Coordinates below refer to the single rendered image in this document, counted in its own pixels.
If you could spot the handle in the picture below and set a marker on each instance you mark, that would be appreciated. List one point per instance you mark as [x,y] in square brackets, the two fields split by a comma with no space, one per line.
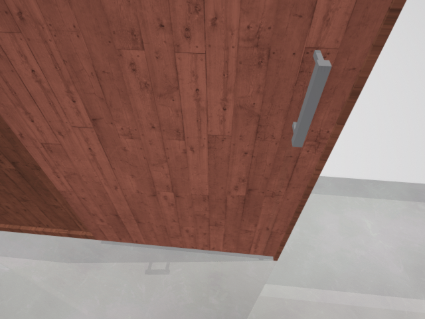
[316,85]

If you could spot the wardrobe door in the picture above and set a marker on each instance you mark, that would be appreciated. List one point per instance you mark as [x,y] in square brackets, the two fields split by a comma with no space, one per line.
[27,196]
[169,122]

